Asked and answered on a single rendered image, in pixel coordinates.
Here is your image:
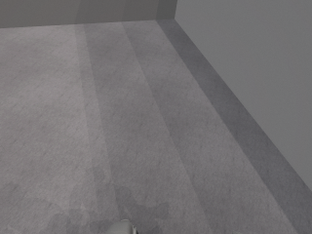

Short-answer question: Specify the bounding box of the robot left thigh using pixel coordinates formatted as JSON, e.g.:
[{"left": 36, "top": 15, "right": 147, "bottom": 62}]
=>
[{"left": 104, "top": 221, "right": 137, "bottom": 234}]

